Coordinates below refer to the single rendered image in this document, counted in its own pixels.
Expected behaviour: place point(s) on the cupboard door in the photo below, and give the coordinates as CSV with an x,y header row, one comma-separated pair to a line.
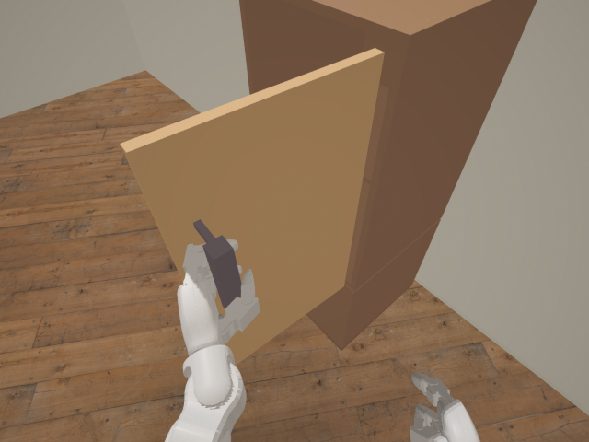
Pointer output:
x,y
280,171

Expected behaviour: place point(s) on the handle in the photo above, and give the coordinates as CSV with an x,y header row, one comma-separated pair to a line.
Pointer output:
x,y
223,264

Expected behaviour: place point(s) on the robot right hand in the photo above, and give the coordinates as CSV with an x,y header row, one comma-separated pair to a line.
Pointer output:
x,y
451,423

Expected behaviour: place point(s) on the robot left hand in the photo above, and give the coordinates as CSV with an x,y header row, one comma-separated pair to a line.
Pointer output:
x,y
198,312

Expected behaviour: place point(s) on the left robot forearm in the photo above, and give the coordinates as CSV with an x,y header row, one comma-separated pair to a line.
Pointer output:
x,y
215,397

